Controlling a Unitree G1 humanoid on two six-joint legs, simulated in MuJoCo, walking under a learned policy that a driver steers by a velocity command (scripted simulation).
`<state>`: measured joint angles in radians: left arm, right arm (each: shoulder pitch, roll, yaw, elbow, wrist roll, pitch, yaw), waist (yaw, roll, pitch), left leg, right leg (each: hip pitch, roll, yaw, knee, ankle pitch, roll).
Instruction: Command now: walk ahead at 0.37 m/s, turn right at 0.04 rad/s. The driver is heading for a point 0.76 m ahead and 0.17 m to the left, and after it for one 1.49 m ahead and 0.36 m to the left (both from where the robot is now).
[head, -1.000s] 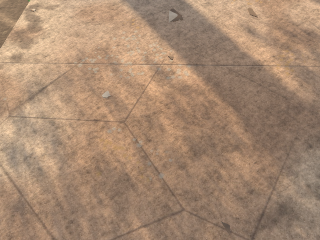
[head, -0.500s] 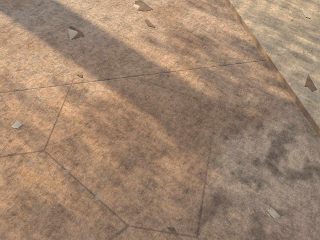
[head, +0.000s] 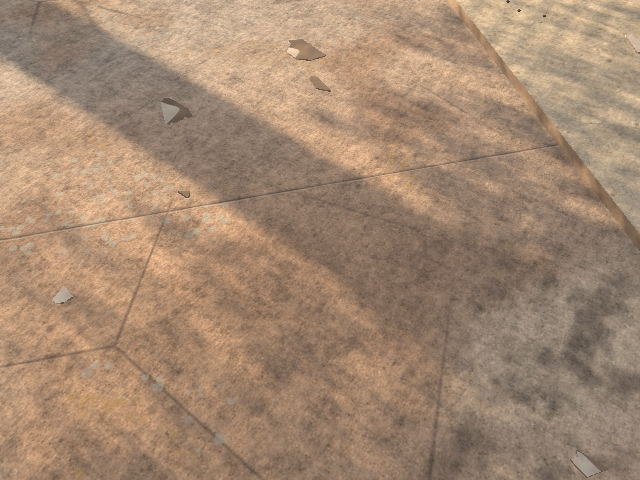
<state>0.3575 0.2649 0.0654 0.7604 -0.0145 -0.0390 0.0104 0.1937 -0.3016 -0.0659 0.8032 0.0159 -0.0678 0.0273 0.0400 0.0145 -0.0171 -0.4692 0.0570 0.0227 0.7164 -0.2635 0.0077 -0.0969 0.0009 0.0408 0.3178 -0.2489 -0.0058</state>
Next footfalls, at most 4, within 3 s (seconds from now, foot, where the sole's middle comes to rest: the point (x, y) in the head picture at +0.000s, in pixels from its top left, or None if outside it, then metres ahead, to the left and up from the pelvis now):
0.10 left None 0.12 0.13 -0.78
0.62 right None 0.47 -0.09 -0.78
1.18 left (269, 382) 0.74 0.18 -0.78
1.66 right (335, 320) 0.92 0.04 -0.78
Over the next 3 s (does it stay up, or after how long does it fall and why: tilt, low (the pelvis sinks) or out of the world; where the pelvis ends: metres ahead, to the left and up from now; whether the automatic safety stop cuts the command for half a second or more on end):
stays up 0.95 0.20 0.00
